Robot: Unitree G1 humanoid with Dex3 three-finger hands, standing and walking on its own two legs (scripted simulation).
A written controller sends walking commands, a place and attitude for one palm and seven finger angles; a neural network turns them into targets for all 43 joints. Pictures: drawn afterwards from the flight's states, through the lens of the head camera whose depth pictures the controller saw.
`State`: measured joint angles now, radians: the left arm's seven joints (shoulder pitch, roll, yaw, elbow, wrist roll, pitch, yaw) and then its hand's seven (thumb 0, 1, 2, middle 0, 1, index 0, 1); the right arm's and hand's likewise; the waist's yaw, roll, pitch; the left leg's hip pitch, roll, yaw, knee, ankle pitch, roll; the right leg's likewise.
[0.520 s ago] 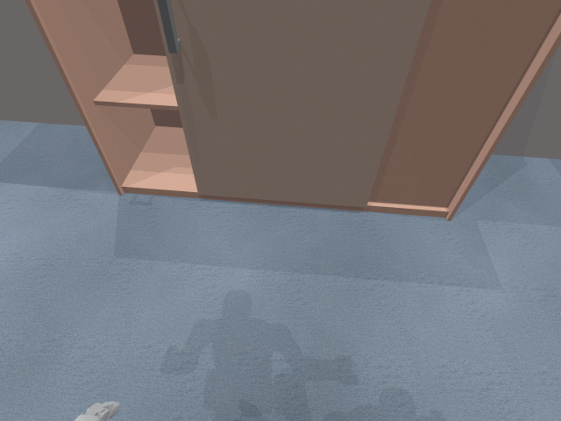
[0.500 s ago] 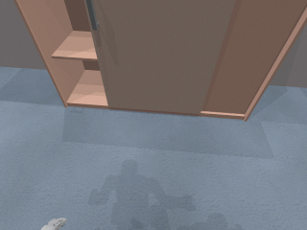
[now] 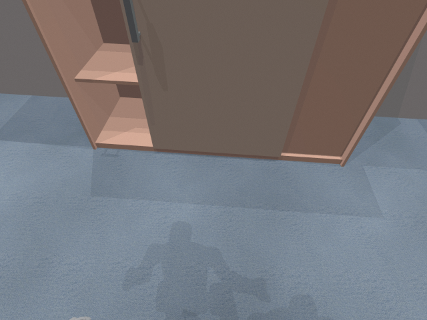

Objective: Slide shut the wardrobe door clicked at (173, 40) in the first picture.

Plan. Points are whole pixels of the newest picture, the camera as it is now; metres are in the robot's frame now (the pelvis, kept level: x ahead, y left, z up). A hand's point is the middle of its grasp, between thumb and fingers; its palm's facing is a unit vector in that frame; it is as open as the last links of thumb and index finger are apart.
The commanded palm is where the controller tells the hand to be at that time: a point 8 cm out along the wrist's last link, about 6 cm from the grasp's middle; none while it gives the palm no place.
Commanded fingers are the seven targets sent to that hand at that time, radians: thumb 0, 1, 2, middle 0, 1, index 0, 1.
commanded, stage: stand and wait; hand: right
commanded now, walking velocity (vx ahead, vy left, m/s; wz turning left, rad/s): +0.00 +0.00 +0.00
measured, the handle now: (131, 9) +1.16 +0.39 +0.11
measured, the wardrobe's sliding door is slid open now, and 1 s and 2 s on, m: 0.39 0.39 0.39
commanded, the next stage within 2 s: look at it before walking up in 0.30 s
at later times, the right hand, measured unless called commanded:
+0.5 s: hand out of the picture +0.07 -0.25 -0.15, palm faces -0.03 +0.94 -0.33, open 7.4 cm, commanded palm none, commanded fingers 0.00 -0.90 -0.90 0.20 0.30 0.20 0.30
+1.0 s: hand out of the picture +0.06 -0.25 -0.15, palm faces -0.02 +0.94 -0.34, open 7.4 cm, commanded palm none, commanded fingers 0.00 -0.90 -0.90 0.20 0.30 0.20 0.30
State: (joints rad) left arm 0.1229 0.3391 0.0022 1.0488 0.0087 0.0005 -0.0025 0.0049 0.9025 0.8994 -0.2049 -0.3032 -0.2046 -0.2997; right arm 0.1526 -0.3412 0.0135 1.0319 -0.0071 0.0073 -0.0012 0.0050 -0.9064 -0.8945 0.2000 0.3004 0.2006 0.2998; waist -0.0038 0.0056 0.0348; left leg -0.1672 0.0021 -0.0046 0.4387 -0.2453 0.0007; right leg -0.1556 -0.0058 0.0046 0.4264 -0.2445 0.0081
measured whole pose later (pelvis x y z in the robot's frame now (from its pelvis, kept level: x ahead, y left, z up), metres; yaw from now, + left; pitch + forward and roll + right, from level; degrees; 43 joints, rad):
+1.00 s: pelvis -0.01 +0.00 +0.00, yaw +0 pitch -2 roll +0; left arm 0.12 0.34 0.00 1.10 0.00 -0.01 0.00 0.00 0.90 0.90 -0.20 -0.30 -0.20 -0.30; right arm 0.14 -0.34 0.01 1.08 -0.01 0.00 0.00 0.00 -0.91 -0.89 0.20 0.30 0.20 0.30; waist -0.01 0.00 0.03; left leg -0.14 0.00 0.00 0.37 -0.20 0.00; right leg -0.13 -0.01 0.01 0.36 -0.20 0.01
